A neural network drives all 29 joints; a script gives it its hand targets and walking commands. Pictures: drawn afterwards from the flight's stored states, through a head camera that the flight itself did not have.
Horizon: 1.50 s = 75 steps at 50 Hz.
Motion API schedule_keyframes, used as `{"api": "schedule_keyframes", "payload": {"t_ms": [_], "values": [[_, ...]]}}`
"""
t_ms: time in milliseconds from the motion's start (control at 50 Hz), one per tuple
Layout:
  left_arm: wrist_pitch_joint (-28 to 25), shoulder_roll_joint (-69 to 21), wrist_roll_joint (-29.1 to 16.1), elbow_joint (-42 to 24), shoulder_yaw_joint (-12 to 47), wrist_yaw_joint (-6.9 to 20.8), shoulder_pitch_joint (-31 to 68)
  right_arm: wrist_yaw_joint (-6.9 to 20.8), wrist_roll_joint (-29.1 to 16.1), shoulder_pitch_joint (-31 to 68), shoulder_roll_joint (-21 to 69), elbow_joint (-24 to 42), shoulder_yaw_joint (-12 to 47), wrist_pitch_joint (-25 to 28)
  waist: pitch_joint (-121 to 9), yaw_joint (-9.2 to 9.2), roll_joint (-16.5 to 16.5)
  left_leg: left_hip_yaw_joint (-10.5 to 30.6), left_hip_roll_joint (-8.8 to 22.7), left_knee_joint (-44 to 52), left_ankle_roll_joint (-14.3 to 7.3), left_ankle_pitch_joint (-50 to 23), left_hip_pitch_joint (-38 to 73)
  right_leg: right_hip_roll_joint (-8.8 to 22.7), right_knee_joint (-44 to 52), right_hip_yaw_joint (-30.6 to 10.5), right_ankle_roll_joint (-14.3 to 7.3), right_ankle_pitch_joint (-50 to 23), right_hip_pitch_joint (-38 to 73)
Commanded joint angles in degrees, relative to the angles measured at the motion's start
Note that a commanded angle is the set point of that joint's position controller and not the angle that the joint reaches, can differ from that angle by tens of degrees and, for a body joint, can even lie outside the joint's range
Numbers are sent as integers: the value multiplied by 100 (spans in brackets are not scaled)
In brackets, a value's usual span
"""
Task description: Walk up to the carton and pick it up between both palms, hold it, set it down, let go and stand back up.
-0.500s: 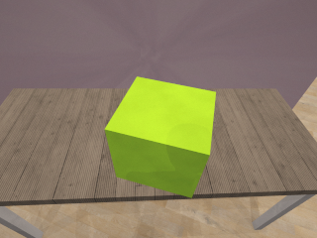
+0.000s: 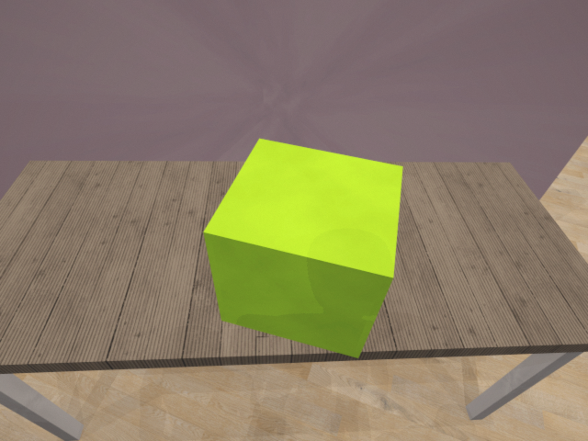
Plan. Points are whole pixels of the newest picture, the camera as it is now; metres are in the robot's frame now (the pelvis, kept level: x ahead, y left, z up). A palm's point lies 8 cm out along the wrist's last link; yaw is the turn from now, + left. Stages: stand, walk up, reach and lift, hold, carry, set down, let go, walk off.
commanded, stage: walk up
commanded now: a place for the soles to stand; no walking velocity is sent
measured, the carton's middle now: (308, 246) +0.45 -0.01 -0.02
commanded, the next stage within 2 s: reach and lift in 0.86 s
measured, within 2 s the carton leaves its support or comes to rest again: neither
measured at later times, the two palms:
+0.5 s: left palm out of the picture +0.03 +0.28 -0.12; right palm out of the picture +0.07 -0.27 -0.12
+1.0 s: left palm out of the picture +0.06 +0.30 -0.12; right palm out of the picture +0.10 -0.27 -0.12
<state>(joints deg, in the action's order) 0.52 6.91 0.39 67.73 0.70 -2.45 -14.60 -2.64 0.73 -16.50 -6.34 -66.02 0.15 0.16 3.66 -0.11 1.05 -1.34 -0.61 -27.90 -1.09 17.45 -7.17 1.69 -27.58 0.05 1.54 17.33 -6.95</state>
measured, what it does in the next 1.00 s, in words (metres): stands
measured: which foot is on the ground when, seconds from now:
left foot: down 0.00-1.00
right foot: down 0.00-1.00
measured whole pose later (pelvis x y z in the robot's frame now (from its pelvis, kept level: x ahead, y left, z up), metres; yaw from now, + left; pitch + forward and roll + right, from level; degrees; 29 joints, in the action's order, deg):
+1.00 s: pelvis -0.03 +0.00 -0.01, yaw +2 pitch -5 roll -1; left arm 13.4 19.9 -0.3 40.0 -2.2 -2.1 -9.6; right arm 2.7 6.5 -2.7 -15.4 -59.6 -10.2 6.8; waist 8.2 -1.3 0.3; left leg 0.3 -0.2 -39.1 -1.0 20.5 -13.3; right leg 1.8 -35.9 2.4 0.9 19.8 -10.9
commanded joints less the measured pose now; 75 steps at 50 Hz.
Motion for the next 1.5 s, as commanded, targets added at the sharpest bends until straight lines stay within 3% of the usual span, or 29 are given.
{"api": "schedule_keyframes", "payload": {"t_ms": [0, 40, 80, 180, 280, 440, 460, 520, 540, 560, 640, 680, 720, 780, 800, 820, 840, 860, 880, 920, 940, 1040, 1080, 1100, 1120, 1220, 1300, 1360, 1480], "values": [[-248, 1635, 113, -853, -499, -112, -175, -36, 82, 96, -1625, 723, -477, 215, 63, -25, -146, 594, 607, 543, -132, -1684, -370, 448, 407, -171, -255, -1549, -26], [-251, 1337, 86, -898, -460, -125, -308, -41, 75, 25, -1515, 771, -484, 225, 69, -15, -308, 678, 614, 552, -202, -1597, -398, 487, 231, -253, -348, -1355, -77], [-223, 1276, 86, -1047, -489, -122, -367, -4, 85, -24, -1407, 846, -506, 189, 129, -40, -42, 736, 588, 608, -182, -1294, -444, 447, 257, -114, -333, -954, -72], [-178, 1260, 111, -1360, -511, -93, -343, 69, 110, 169, -1348, 1092, -525, 107, 369, -11, -130, 781, 588, 691, -237, -657, -739, 362, 212, -30, -254, -645, -106], [-208, 1565, 91, -1663, -550, -82, -311, 96, 72, 297, -1634, 1411, -566, 63, 204, 7, -254, 861, 609, 595, -279, -911, -547, 418, 200, -102, -290, -748, -220], [-264, 1967, 34, -2072, -567, -40, -124, 181, 78, 548, -1942, 1774, -589, 28, 57, 21, -92, 798, 574, 351, -234, -1232, -392, 568, 289, -178, -341, -973, -204], [-270, 2014, 29, -2061, -552, -29, -144, 198, 10, 604, -1841, 1784, -555, 18, -43, -24, 83, 790, 582, 350, -223, -1248, -335, 586, 419, -182, -340, -958, -179], [-275, 2108, 17, -2194, -567, -4, -61, 200, 12, 512, -1968, 1883, -567, 23, -22, 50, -90, 723, 530, 314, -238, -1236, -274, 656, 348, -247, -400, -966, -292], [-268, 2094, 17, -2226, -561, -6, -36, 202, 48, 596, -2026, 1918, -583, 29, 20, 41, -195, 780, 546, 320, -263, -1211, -322, 616, 268, -169, -368, -969, -314], [-265, 2077, 8, -2225, -554, -10, -41, 216, 11, 646, -2045, 1959, -580, 37, -5, 36, 1, 909, 629, 380, -342, -1236, -309, 519, 136, -61, -346, -964, -299], [-252, 2141, 16, -2291, -557, 20, -148, 237, 41, 720, -2104, 2024, -599, 15, -47, -44, -232, 830, 542, 381, -332, -975, -555, 532, 168, -19, -320, -707, -121], [-252, 2164, -5, -2329, -557, 19, -48, 253, 17, 707, -2074, 2025, -569, 41, -76, -21, -63, 953, 568, 308, -344, -1186, -638, 548, 101, -9, -322, -1027, 1], [-251, 2201, 5, -2351, -556, 11, -127, 253, 2, 838, -2099, 2160, -571, 39, -132, -60, -236, 896, 584, 271, -362, -1216, -526, 582, 166, -56, -336, -939, -68], [-276, 2298, 1, -2436, -547, 31, -35, 257, -2, 738, -2151, 2106, -571, 29, -35, -39, 11, 901, 545, 240, -338, -1393, -563, 615, 134, -62, -385, -935, -154], [-274, 2319, -11, -2457, -572, 30, -34, 253, -29, 756, -2148, 2145, -551, 22, -163, -3, -225, 846, 501, 160, -297, -1449, -488, 610, 135, -30, -386, -1039, -137], [-264, 2397, 5, -2478, -586, 34, 13, 266, -17, 818, -2269, 2156, -577, 33, -227, 1, -78, 932, 533, 158, -353, -1425, -459, 561, 72, 9, -371, -1000, -176], [-259, 2275, 22, -2467, -560, 49, 1, 285, 9, 871, -2211, 2174, -580, 18, -148, -17, -256, 919, 553, 265, -351, -1189, -573, 564, 41, 8, -355, -831, -150], [735, 2440, -310, -3918, -513, 106, 3004, 330, 666, 2598, -1378, 1147, -1319, 879, 37, 316, -540, -59, 459, 242, 461, 357, -1367, -397, -362, 773, -376, 515, -589], [1249, 1950, -55, -3837, -425, -21, 2333, 542, 763, 1952, -1657, 846, -1385, 996, 601, 274, -697, -152, 571, 266, 435, 845, -1641, -407, -567, 881, -459, 501, -192], [1657, 1991, -42, -4104, -399, -8, 2081, 645, 720, 1911, -1895, 803, -1450, 1053, 286, 333, -259, -132, 447, 12, 494, 176, -1231, -298, -514, 699, -422, 220, -453], [1773, 1998, -30, -4224, -439, 44, 1976, 621, 658, 1977, -2068, 843, -1432, 1131, 66, 204, -292, -111, 462, -178, 583, -147, -936, -202, -468, 703, -433, 123, -504], [2146, 2032, -14, -4524, -561, 160, 1400, 408, 245, 1659, -2128, 1700, -974, 1205, -940, 237, 140, -125, 198, -692, 519, -1363, -489, -283, -412, 537, -239, -1207, -341], [2187, 2075, 165, -4318, -844, 231, 948, 305, 27, 1305, -1986, 1856, -834, 1170, -1198, -9, 15, -131, 107, -663, 484, -1950, -147, -352, -289, 458, -170, -1855, 10], [2161, 2138, 251, -4397, -944, 273, 969, 265, -12, 1442, -2019, 2033, -888, 1207, -1312, -4, 27, -169, 75, -645, 483, -2040, -96, -343, -302, 472, -149, -2062, -3], [2104, 2168, 319, -4409, -1105, 300, 908, 201, -162, 1418, -1831, 2189, -663, 1266, -1403, -194, 3, -206, -33, -643, 449, -2052, -173, -352, -253, 378, -117, -2402, 105], [1886, 2302, 592, -4426, -1503, 317, 1191, 72, -324, 1253, -1459, 2581, -434, 1243, -893, -379, -496, -329, -66, -257, 402, -1803, -207, -357, -47, 290, -86, -1811, 193], [1552, 2093, 336, -4420, -1204, 340, 1474, 79, -277, 1067, -1318, 2575, -453, 1375, -506, -121, -745, -316, -10, -99, 452, -1652, 10, -361, 237, 242, -179, -1300, -168], [1321, 2092, 126, -4612, -1084, 432, 1617, 12, -247, 970, -1159, 2800, -411, 1453, -345, -50, -738, -375, -40, 2, 467, -1755, 135, -350, 370, 205, -163, -1454, -289], [760, 2365, -391, -4728, -866, 665, 1672, -300, -224, 691, -861, 3333, -389, 1611, -231, 103, -411, -443, -28, 107, 417, -1410, 167, -215, 577, 69, -97, -1168, -194]]}}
